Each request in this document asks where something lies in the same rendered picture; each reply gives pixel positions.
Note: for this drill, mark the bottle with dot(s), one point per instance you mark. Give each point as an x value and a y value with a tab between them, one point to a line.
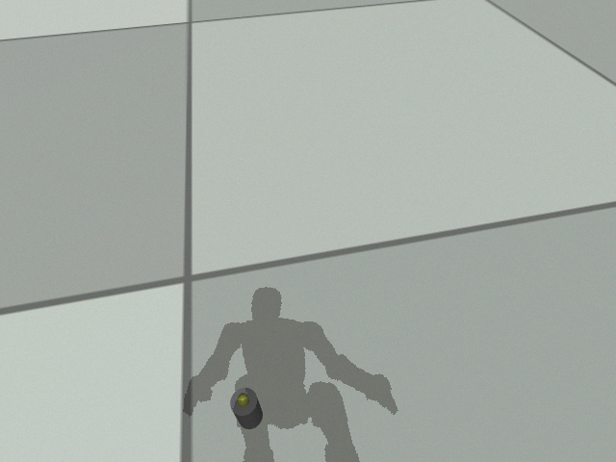
246	407

